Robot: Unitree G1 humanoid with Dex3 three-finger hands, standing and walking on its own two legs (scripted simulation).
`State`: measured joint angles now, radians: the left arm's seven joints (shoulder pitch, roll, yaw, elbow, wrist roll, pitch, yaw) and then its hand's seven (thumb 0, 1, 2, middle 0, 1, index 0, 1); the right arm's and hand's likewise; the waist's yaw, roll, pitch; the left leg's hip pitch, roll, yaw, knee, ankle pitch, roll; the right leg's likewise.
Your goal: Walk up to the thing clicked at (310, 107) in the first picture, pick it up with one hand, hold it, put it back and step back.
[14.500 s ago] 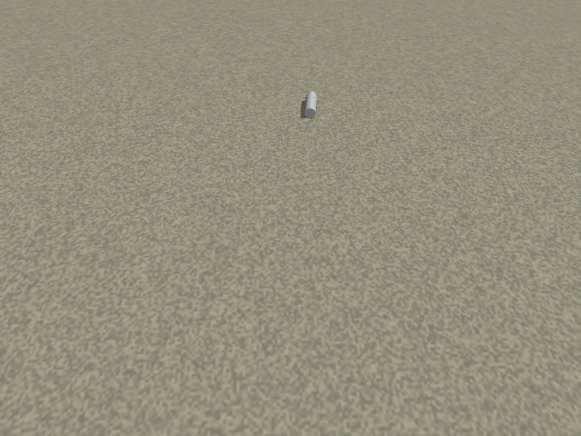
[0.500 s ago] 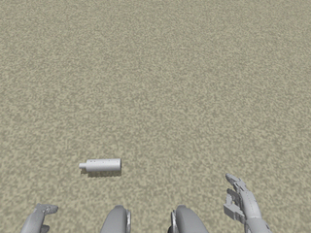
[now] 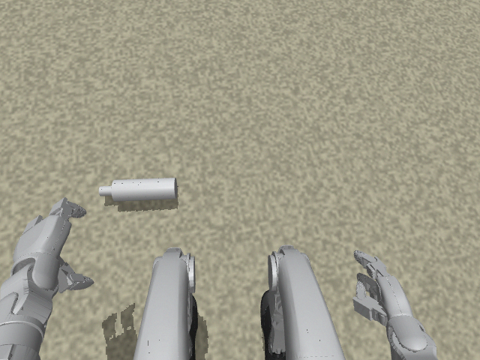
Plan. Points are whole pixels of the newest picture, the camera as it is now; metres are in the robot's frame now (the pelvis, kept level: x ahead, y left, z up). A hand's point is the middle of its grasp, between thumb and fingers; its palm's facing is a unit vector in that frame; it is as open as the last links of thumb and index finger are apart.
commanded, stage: rise first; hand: left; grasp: from above
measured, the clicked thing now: (138, 189) +0.51 +0.28 -0.49
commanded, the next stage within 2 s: none
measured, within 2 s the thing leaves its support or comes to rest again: neither
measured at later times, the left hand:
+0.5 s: hand (97, 215) +0.38 +0.31 -0.28, palm faces -0.48 -0.12 -0.87, open 14.1 cm
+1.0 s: hand (107, 202) +0.43 +0.32 -0.33, palm faces -0.47 -0.02 -0.88, open 14.1 cm
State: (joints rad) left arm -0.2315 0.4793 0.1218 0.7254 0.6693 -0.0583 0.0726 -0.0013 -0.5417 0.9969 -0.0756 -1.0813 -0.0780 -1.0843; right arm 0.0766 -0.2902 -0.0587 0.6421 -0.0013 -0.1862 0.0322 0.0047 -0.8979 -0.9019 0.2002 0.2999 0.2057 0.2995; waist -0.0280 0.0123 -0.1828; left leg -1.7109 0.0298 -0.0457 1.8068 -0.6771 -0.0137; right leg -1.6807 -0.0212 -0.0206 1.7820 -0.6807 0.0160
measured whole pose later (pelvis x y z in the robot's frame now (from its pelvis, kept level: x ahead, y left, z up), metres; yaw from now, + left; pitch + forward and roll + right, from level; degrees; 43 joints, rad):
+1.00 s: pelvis -0.03 +0.01 -0.18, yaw -6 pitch +33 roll -8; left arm -0.90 0.84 0.15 1.38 1.31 -0.35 0.32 0.00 -0.53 1.01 -0.08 -1.01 -0.08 -1.01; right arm 0.12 -0.27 0.03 0.74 -0.15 0.01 0.13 0.00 -0.91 -0.91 0.20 0.30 0.21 0.30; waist -0.18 -0.03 -0.05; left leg -2.29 0.02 -0.14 2.38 -0.68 0.00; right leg -2.21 0.00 -0.07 2.29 -0.67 0.04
